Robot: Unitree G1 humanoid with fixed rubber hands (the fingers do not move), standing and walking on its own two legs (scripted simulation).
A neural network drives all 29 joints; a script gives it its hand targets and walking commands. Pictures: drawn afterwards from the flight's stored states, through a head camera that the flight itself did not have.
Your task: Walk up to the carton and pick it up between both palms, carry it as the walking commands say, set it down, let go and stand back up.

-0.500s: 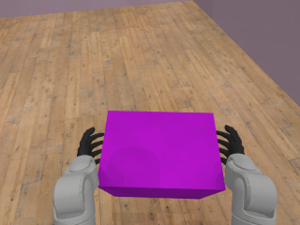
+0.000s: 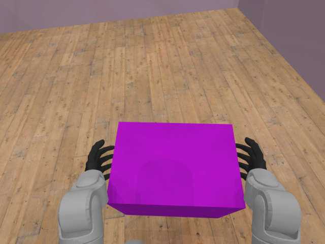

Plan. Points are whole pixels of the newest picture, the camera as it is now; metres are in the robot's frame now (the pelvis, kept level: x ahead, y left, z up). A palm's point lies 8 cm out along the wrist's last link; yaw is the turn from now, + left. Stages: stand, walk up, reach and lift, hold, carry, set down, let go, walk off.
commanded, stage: carry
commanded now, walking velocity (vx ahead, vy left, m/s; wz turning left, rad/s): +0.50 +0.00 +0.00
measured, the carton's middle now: (173, 174) +0.29 +0.00 +0.00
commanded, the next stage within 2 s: none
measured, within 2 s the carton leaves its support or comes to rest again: neither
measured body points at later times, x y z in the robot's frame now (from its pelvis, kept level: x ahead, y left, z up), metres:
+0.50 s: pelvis +0.30 +0.02 +0.00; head +0.34 +0.04 +0.45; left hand +0.58 +0.18 +0.08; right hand +0.57 -0.16 +0.09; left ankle +0.27 +0.11 -0.75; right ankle +0.35 -0.12 -0.70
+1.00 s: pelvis +0.48 -0.01 -0.01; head +0.49 -0.01 +0.44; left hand +0.76 +0.15 +0.08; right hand +0.75 -0.19 +0.08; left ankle +0.41 +0.11 -0.75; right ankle +0.48 -0.10 -0.75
